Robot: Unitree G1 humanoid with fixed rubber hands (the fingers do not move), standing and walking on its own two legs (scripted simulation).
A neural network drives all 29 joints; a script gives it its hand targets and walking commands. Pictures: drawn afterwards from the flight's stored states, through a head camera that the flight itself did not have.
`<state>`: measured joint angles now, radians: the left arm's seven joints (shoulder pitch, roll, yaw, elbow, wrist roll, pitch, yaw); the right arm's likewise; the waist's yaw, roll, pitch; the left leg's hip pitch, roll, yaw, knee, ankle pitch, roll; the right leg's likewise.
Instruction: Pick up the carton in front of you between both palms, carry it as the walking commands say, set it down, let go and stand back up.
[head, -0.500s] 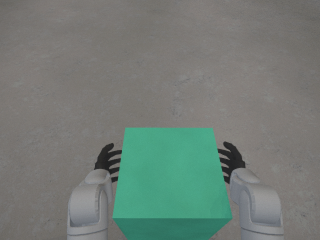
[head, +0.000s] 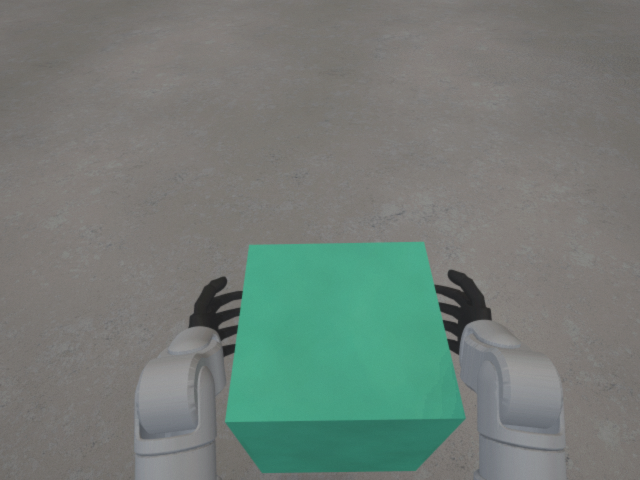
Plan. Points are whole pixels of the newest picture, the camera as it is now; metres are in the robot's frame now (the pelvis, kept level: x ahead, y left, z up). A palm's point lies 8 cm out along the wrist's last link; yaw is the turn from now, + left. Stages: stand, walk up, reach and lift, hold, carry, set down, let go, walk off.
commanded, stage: carry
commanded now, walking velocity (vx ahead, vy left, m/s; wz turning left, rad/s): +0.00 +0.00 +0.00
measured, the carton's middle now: (337, 365) +0.28 +0.00 +0.01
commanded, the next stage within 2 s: none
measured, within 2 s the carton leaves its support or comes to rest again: neither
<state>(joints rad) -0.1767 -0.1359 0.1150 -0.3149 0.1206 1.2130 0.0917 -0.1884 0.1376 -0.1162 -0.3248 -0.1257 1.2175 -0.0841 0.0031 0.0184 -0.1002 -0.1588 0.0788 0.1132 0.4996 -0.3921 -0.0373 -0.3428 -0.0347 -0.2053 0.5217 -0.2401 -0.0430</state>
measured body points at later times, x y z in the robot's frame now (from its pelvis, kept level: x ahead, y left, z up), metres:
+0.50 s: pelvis +0.00 +0.01 -0.01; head -0.01 +0.01 +0.44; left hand +0.28 +0.17 +0.04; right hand +0.28 -0.13 +0.04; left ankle -0.10 +0.12 -0.73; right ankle +0.01 -0.09 -0.73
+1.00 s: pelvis -0.05 +0.01 +0.00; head -0.06 +0.01 +0.45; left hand +0.26 +0.17 +0.03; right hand +0.26 -0.13 +0.03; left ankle -0.10 +0.12 -0.73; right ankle +0.02 -0.10 -0.73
